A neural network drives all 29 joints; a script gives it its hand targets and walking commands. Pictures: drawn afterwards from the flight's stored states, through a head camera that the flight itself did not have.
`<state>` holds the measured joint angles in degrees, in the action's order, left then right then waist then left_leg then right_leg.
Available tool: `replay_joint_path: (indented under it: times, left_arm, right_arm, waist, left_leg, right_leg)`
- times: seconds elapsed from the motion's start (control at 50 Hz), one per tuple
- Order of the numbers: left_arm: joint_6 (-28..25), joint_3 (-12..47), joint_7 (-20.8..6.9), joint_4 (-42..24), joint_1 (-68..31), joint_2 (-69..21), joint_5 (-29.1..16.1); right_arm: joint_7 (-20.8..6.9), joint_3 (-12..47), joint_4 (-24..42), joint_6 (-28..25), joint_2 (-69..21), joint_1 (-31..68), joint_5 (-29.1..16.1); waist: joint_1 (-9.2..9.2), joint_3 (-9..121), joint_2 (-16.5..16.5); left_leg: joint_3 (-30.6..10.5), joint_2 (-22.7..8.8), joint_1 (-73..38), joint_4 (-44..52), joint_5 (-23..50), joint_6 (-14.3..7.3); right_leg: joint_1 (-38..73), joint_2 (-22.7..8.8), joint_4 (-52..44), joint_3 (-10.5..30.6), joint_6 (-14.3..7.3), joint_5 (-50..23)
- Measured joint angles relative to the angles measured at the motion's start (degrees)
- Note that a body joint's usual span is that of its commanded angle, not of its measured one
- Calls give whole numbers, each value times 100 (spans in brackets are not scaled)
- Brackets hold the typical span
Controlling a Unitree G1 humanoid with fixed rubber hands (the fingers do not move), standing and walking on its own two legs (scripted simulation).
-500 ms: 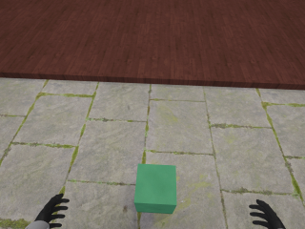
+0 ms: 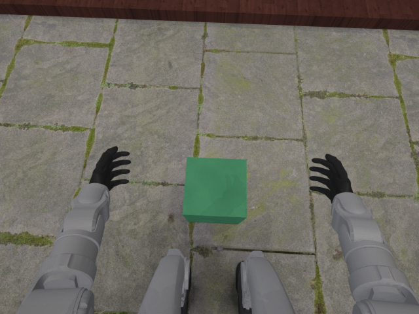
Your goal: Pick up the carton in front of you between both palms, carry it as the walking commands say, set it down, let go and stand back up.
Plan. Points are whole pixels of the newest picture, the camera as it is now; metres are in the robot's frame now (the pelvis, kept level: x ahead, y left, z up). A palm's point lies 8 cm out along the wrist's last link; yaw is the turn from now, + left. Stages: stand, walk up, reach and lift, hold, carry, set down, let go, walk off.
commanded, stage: reach and lift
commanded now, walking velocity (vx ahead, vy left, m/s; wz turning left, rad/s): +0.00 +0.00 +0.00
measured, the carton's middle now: (214, 193) +0.44 +0.00 -0.56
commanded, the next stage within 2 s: none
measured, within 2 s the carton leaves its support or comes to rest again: leaves its support in 2.00 s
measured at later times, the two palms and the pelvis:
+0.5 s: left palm (143, 155) +0.46 +0.19 -0.20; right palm (293, 161) +0.45 -0.19 -0.20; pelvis -0.03 +0.00 -0.08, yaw +0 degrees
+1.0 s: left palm (159, 182) +0.44 +0.19 -0.43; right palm (273, 187) +0.44 -0.19 -0.43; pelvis -0.06 +0.00 -0.27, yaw +0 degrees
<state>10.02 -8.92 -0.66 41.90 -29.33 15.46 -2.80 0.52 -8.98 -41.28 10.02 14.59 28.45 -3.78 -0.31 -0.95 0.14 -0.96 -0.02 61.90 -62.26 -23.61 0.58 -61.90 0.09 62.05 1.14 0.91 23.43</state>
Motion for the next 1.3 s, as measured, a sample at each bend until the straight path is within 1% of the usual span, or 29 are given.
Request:
replay_joint_path:
  times: [0.16,0.22,0.28,0.34,0.42,0.52,0.58,0.66,0.78,0.84,0.9,0.96,1.06,1.12,1.22,1.3]
  left_arm:
    - [-9,-266,112,737,-2055,40,-81]
    - [-25,-387,149,1014,-2737,49,-27]
    - [-95,-531,172,1177,-3191,14,107]
    - [-237,-705,160,1278,-3380,-68,297]
    - [-471,-927,146,1355,-3344,-191,521]
    - [-735,-975,189,1404,-3097,-251,547]
    - [-863,-829,244,1357,-2943,-225,380]
    - [-949,-478,348,1121,-2801,-132,16]
    - [-850,-74,479,641,-2777,74,-443]
    - [-762,7,518,603,-2938,166,-557]
    - [-702,51,543,816,-3244,241,-619]
    - [-693,96,561,1187,-3632,308,-674]
    - [-789,221,593,1827,-4244,412,-791]
    - [-876,322,611,2094,-4520,470,-879]
    - [-999,499,685,2156,-4726,550,-1075]
    - [-1061,647,741,2120,-4647,532,-1176]
  right_arm:
    - [179,-311,-703,-4,-49,2066,-35]
    - [236,-452,-938,-18,-79,2728,37]
    - [274,-599,-1055,-88,-127,3145,164]
    - [264,-769,-1124,-223,-199,3302,334]
    - [235,-988,-1177,-452,-322,3263,562]
    - [255,-1034,-1253,-715,-390,3042,623]
    - [293,-924,-1222,-840,-363,2891,484]
    - [375,-622,-996,-935,-243,2741,133]
    - [503,-169,-568,-857,-27,2751,-385]
    - [544,-82,-532,-768,56,2913,-513]
    - [564,-61,-736,-703,129,3207,-560]
    - [579,-28,-1096,-690,196,3582,-587]
    - [608,83,-1731,-785,277,4200,-664]
    - [626,178,-2012,-878,329,4491,-748]
    - [686,457,-2156,-995,476,4755,-975]
    - [663,621,-2155,-1074,581,4708,-1180]
  waist:
    - [-6,48,-8]
    - [-14,96,-13]
    - [-20,154,-19]
    - [-22,256,-21]
    - [-20,467,-19]
    - [-10,796,-17]
    - [-8,900,-15]
    - [-3,808,-10]
    - [-5,401,-2]
    - [-2,175,-6]
    - [9,-70,-13]
    - [16,-351,-11]
    - [8,-868,-5]
    - [3,-1184,1]
    - [-4,-1756,19]
    - [29,-1754,29]
  left_leg:
    - [-35,24,1608,-459,308,30]
    - [-49,35,2111,-576,394,36]
    - [-67,45,2492,-605,466,39]
    - [-79,55,2784,-577,512,45]
    - [-82,66,3202,-689,455,46]
    - [-80,80,3970,-1332,132,50]
    - [-84,98,4523,-1913,-122,59]
    - [-110,142,5222,-2750,-422,83]
    - [-150,199,6020,-3942,-710,129]
    - [-166,218,6290,-4424,-756,147]
    - [-180,236,6493,-4804,-743,168]
    - [-181,247,6650,-5100,-696,186]
    - [-171,260,6865,-5500,-612,204]
    - [-164,260,6977,-5720,-586,210]
    - [-136,217,6944,-6062,-646,190]
    - [-132,192,6945,-6219,-767,177]
  right_leg:
    - [-1598,26,445,16,27,-315]
    - [-2097,36,559,21,32,-400]
    - [-2474,47,583,25,34,-473]
    - [-2765,53,555,31,40,-517]
    - [-3187,63,673,46,45,-459]
    - [-3962,87,1320,66,55,-139]
    - [-4517,102,1905,77,68,117]
    - [-5216,134,2744,95,90,421]
    - [-6013,202,3924,110,130,699]
    - [-6277,226,4396,101,145,741]
    - [-6476,241,4771,91,160,728]
    - [-6635,252,5068,89,171,680]
    - [-6855,258,5477,89,181,599]
    - [-6971,259,5701,88,185,573]
    - [-6942,228,6045,75,171,632]
    - [-6945,219,6194,61,162,742]
